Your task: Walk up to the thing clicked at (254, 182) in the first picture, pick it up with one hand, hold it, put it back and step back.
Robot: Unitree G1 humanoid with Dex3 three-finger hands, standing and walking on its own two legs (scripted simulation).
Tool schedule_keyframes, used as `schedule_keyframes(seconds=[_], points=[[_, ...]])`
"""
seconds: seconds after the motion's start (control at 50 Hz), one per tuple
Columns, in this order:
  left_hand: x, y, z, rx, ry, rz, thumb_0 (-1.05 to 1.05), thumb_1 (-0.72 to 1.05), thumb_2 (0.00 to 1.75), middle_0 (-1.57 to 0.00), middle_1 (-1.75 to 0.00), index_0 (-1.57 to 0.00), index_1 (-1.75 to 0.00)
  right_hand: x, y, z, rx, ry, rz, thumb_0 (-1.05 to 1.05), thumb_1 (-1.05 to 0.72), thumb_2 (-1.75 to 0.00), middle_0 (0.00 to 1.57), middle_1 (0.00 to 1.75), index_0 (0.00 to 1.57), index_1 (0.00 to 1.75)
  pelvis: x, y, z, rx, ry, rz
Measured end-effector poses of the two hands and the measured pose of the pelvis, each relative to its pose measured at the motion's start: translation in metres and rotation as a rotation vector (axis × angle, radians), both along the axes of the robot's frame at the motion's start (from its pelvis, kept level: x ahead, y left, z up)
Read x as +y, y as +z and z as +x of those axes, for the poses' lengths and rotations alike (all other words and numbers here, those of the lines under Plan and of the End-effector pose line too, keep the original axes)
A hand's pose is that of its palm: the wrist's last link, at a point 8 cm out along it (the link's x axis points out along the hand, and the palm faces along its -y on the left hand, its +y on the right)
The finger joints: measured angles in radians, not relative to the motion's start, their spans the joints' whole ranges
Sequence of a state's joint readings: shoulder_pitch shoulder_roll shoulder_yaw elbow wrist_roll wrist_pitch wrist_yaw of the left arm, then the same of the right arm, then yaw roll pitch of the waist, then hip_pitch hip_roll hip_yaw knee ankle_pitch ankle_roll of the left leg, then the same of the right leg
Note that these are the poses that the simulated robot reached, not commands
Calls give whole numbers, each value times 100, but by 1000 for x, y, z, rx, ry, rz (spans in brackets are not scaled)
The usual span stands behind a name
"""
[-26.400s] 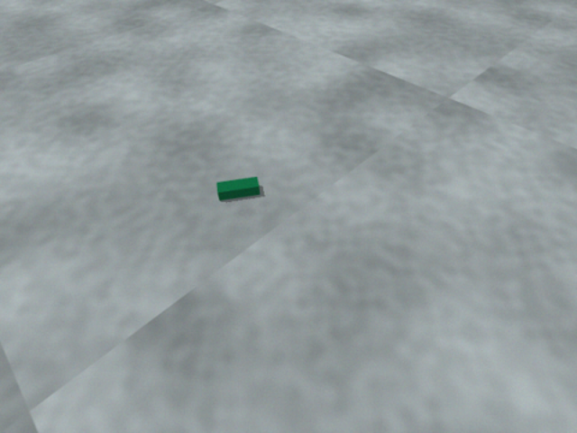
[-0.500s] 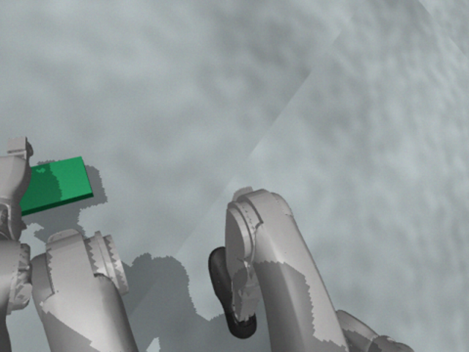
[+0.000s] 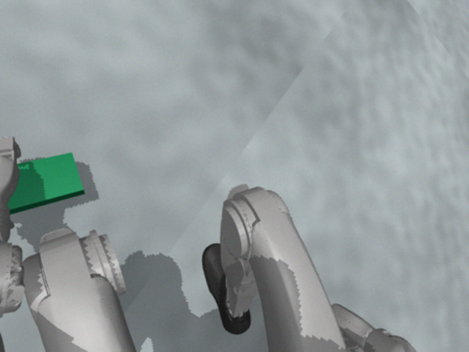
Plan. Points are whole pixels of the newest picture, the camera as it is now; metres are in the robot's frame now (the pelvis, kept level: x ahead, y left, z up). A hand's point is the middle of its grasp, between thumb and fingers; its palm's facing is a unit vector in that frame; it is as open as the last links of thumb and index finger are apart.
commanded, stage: close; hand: left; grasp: from above
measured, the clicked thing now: (15, 189) +0.40 +0.27 -0.28
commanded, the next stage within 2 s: settle in 1.56 s
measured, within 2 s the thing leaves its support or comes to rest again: neither
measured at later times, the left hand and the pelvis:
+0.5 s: hand out of the picture +0.40 +0.29 -0.26, palm faces -0.47 -0.11 -0.88, open 12.5 cm; pelvis +0.00 +0.00 +0.00, yaw -1 degrees
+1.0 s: hand out of the picture +0.39 +0.29 -0.26, palm faces -0.48 -0.11 -0.87, open 11.3 cm; pelvis +0.00 +0.00 +0.00, yaw +0 degrees
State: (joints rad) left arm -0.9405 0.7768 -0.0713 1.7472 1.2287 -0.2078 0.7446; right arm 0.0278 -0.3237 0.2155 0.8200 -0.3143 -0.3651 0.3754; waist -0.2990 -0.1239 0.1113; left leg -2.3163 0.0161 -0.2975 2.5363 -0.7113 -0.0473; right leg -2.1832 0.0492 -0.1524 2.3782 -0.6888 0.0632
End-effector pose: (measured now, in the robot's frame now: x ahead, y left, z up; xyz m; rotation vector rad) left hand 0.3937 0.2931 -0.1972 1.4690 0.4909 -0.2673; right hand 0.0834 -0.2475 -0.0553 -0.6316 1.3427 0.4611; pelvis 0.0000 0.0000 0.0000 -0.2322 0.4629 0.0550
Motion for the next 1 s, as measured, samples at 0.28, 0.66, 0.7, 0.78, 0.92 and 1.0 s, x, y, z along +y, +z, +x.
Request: schedule_keyframes(seconds=[0.28, 0.66, 0.7, 0.78, 0.92, 1.0], points=[[1, -1, 11, 15, 23, 10, 0, -38, 100, -17, -110, -18, -109, -1, 3, -1, -11, -10, -2, 0, -91, -91, 20, 30, 19, 30, 0, 0, 0, 3, -5, -5], [2, -3, 5, 9, 8, -1, 0, -28, 96, -25, -106, -26, -105, 0, 5, -9, 13, -21, -19, 0, -91, -91, 20, 30, 19, 30, 0, 3, 0, 5, -9, -3], [2, -4, 4, 14, 8, 2, 0, -27, 96, -26, -106, -27, -105, -1, 5, -8, 12, -17, -20, 0, -91, -91, 20, 30, 19, 30, 0, 2, 0, 5, -8, -3], [3, -6, 4, 16, 16, -3, 0, -25, 95, -28, -105, -30, -103, -1, 6, -5, -1, -8, -23, 0, -91, -91, 20, 30, 19, 30, 0, 2, 0, 0, -8, -4], [2, -8, 2, 17, 6, -4, 0, -21, 93, -32, -104, -33, -102, -1, 5, -2, 2, 0, -26, 0, -91, -91, 20, 30, 19, 30, 1, 1, 0, 1, -7, -5], [2, -8, 0, 16, 8, -5, 0, -19, 92, -34, -103, -36, -102, -1, 5, -1, -2, 6, -19, 0, -91, -90, 20, 30, 19, 30, 1, 1, 0, -3, -6, -5]])
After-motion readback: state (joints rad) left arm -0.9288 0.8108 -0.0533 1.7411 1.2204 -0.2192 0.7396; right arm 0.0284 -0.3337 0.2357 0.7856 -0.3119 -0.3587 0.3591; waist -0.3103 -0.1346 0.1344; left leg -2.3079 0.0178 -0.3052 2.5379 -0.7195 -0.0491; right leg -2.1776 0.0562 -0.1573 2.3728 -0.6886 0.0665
